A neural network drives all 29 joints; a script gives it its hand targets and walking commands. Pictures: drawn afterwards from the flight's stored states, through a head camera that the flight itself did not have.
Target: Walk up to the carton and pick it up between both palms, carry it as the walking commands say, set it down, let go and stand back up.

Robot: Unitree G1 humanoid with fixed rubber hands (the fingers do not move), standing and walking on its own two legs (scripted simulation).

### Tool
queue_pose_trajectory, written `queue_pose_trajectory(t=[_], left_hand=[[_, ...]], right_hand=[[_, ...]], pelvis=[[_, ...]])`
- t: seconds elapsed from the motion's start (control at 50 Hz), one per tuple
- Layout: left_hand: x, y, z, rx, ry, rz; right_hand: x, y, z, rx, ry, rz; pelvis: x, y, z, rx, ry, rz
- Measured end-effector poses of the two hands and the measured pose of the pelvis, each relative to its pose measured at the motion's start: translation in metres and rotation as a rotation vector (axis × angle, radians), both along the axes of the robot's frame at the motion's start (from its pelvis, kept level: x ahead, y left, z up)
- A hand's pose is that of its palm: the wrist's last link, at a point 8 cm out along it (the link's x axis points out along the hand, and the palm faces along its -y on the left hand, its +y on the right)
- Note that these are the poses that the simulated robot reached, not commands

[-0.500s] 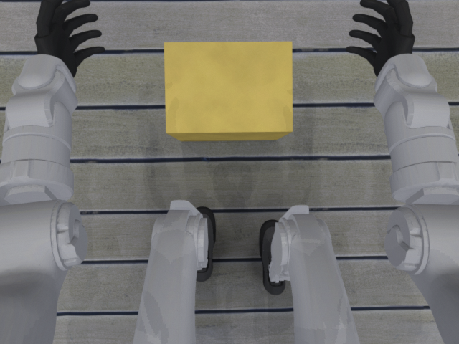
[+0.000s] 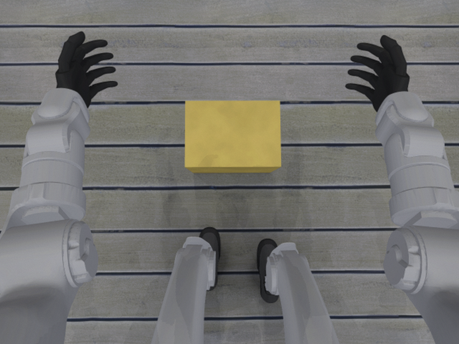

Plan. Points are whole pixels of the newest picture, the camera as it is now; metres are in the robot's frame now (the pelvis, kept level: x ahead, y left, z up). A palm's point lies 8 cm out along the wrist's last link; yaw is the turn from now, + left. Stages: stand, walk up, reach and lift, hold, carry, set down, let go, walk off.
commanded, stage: set down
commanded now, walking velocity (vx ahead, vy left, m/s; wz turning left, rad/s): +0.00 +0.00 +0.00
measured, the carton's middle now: (232, 140) +0.52 +0.03 -0.53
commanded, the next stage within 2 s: let go in 0.20 s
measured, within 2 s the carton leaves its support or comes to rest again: neither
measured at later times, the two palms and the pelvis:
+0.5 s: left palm (52, 136) +0.41 +0.27 -0.02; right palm (424, 135) +0.43 -0.22 -0.03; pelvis +0.05 +0.00 +0.08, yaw +2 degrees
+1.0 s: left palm (22, 284) +0.26 +0.22 +0.07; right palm out of the picture +0.27 -0.24 +0.07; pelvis +0.10 -0.02 +0.14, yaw +3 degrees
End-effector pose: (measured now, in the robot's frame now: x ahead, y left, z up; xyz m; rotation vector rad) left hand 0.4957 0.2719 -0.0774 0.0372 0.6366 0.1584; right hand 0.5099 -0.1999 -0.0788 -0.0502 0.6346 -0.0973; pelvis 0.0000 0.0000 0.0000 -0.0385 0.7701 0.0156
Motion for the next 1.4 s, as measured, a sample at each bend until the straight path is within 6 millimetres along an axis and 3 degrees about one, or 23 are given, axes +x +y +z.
queue_pose_trajectory(t=[0.16,0.34,0.46,0.72,0.92,1.04,1.14,1.4], left_hand=[[-0.002,-0.002,0.028,-0.001,0.019,0.004],[-0.023,-0.002,0.025,0.051,0.068,-0.006],[-0.068,-0.003,0.041,0.113,0.115,-0.054],[-0.136,-0.025,0.111,0.096,0.132,-0.080],[-0.213,-0.046,0.138,0.079,0.162,-0.073],[-0.245,-0.051,0.152,0.073,0.168,-0.064],[-0.254,-0.050,0.159,0.074,0.164,-0.065],[-0.252,-0.049,0.163,0.086,0.173,-0.079]], right_hand=[[-0.001,0.002,0.027,-0.005,0.024,0.009],[-0.019,-0.003,0.024,-0.046,0.069,0.032],[-0.061,-0.014,0.038,-0.097,0.111,0.077],[-0.132,-0.035,0.110,-0.111,0.125,0.093],[-0.213,-0.039,0.139,-0.094,0.162,0.089],[-0.243,-0.046,0.154,-0.101,0.169,0.091],[-0.250,-0.047,0.160,-0.103,0.168,0.098],[-0.254,-0.039,0.162,-0.094,0.173,0.083]], pelvis=[[0.008,0.001,0.030,0.003,-0.009,0.002],[0.023,-0.001,0.047,0.006,-0.021,0.011],[0.042,-0.004,0.067,0.017,-0.085,0.009],[0.080,-0.012,0.115,0.040,-0.333,0.014],[0.098,-0.017,0.139,0.053,-0.565,0.019],[0.100,-0.019,0.147,0.064,-0.698,0.020],[0.097,-0.020,0.149,0.067,-0.786,0.015],[0.089,-0.016,0.148,0.065,-0.888,0.006]])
